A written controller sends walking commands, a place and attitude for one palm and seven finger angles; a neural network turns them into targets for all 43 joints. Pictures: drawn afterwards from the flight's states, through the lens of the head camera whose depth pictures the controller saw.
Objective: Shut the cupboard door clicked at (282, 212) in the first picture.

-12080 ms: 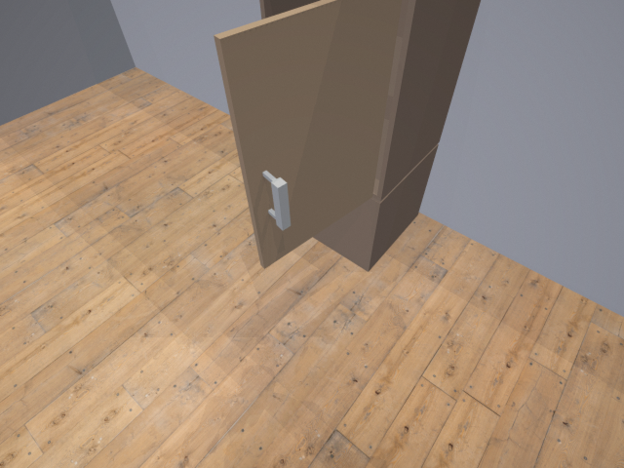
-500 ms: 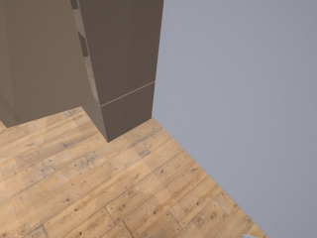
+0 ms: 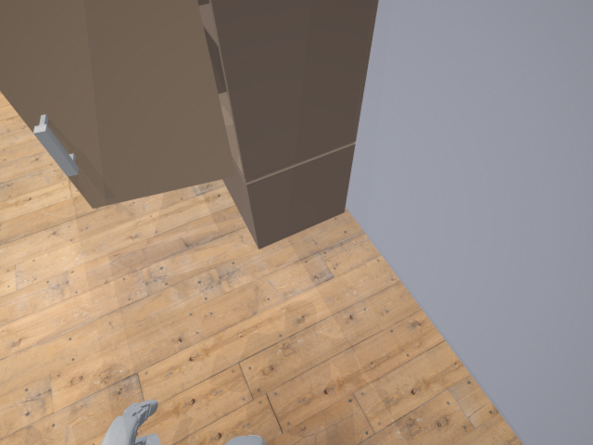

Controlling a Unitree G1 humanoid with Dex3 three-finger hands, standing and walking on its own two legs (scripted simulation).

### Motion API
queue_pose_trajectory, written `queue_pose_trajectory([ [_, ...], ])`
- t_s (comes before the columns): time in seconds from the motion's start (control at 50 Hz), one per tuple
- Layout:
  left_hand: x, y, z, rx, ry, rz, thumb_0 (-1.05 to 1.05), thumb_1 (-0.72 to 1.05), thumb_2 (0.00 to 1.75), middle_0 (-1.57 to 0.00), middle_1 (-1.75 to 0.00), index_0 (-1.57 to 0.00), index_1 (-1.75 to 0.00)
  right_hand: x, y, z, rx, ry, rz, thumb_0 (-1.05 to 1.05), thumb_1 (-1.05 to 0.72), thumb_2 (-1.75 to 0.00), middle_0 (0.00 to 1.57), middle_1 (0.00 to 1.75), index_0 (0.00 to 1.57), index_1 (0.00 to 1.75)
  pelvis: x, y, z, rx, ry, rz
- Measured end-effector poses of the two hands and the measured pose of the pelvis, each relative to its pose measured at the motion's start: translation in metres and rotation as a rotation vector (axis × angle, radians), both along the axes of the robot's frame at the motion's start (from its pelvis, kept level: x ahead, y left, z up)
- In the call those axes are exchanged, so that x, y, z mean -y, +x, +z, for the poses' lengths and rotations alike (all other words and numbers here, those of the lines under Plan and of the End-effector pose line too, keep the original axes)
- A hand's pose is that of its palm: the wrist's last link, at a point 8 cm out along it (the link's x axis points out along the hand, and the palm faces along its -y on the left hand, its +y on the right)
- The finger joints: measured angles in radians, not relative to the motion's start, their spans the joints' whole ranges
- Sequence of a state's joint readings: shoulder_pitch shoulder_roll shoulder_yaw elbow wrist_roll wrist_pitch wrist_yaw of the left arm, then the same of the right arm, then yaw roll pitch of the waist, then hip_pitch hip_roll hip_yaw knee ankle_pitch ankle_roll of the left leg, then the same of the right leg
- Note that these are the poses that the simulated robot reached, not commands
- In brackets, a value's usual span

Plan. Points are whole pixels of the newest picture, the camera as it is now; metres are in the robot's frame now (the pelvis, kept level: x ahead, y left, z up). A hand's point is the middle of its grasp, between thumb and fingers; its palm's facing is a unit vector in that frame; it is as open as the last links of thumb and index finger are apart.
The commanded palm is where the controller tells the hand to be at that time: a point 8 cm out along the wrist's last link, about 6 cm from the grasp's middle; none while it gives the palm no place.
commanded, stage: turn to face it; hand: left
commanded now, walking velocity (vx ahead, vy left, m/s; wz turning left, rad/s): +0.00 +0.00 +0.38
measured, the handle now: (58, 145) +0.69 +0.57 -0.09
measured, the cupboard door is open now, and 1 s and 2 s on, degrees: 80 80 80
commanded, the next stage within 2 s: take the last steps up to it in 0.22 s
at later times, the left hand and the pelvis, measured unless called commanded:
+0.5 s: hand out of the picture -0.03 +0.22 -0.18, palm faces +0.26 -0.94 -0.22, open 7.3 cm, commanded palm none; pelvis +0.00 +0.01 +0.01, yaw +12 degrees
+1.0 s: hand out of the picture +0.10 +0.19 -0.14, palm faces +0.31 -0.92 -0.23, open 7.2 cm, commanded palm none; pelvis +0.11 +0.00 +0.02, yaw +16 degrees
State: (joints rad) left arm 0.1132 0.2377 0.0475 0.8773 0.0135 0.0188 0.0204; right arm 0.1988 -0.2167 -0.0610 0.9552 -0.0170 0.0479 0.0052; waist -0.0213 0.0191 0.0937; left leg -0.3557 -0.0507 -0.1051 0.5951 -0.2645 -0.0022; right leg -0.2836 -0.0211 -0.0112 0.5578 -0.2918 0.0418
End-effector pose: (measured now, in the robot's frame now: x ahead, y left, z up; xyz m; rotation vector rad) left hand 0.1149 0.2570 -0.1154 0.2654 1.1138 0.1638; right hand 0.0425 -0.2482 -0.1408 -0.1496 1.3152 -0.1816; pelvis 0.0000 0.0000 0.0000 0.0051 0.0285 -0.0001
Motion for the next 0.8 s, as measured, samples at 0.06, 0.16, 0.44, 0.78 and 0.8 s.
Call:
queue_pose_trajectory([
  [0.06, 0.015, -0.012, 0.006, 0.011, -0.001, 0.02, 0.0, 0.91, 0.9, -0.2, -0.3, -0.2, -0.3, 0.015, 0.006, -0.003, -0.011, 0.001, 0.02, 0.0, -0.91, -0.9, 0.2, 0.3, 0.2, 0.3, 0.008, -0.001, 0.002, 0.02, 0.0, 0.047],
  [0.16, 0.031, -0.042, 0.009, -0.019, -0.032, 0.095, 0.0, 0.91, 0.9, -0.2, -0.3, -0.21, -0.3, 0.027, 0.028, 0.008, -0.008, -0.008, 0.079, 0.01, -0.91, -0.9, 0.2, 0.3, 0.2, 0.3, 0.016, 0.0, 0.011, 0.029, 0.023, 0.105],
  [0.44, -0.002, -0.161, -0.034, -0.224, -0.105, 0.329, 0.0, 0.91, 0.9, -0.2, -0.3, -0.21, -0.3, -0.035, 0.113, 0.028, 0.154, -0.056, 0.324, 0.0, -0.91, -0.9, 0.19, 0.3, 0.2, 0.3, -0.01, -0.001, 0.0, 0.034, 0.003, 0.204],
  [0.78, -0.006, -0.062, -0.002, -0.083, -0.082, 0.264, 0.0, 0.91, 0.9, -0.2, -0.3, -0.2, -0.3, -0.03, 0.03, 0.007, -0.104, 0.02, 0.227, 0.0, -0.92, -0.9, 0.2, 0.3, 0.2, 0.3, -0.012, 0.047, 0.011, 0.044, 0.026, 0.23],
  [0.8, -0.003, -0.051, -0.002, -0.068, -0.078, 0.256, 0.0, 0.91, 0.9, -0.2, -0.3, -0.2, -0.3, -0.026, 0.027, 0.003, -0.129, 0.026, 0.215, 0.0, -0.92, -0.9, 0.2, 0.3, 0.2, 0.3, -0.009, 0.053, 0.008, 0.045, 0.032, 0.229],
])
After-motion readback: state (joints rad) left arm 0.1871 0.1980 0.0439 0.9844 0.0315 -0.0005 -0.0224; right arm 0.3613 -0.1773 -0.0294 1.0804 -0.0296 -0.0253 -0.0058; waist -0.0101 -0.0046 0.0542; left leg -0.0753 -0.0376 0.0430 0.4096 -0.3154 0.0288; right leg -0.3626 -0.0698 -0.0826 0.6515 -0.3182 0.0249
